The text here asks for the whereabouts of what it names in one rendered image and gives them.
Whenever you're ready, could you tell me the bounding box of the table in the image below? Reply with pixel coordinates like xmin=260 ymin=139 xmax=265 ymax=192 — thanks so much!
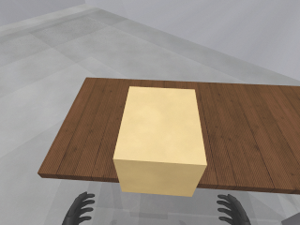
xmin=37 ymin=77 xmax=300 ymax=225

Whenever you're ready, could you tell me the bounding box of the robot right hand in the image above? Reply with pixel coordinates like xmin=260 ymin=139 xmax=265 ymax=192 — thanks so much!
xmin=217 ymin=194 xmax=251 ymax=225

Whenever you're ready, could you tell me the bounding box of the robot left hand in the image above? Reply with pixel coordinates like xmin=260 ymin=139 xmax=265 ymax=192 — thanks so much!
xmin=62 ymin=191 xmax=96 ymax=225

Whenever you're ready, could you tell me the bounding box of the carton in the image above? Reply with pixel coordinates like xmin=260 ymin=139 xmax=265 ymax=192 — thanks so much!
xmin=113 ymin=86 xmax=207 ymax=197

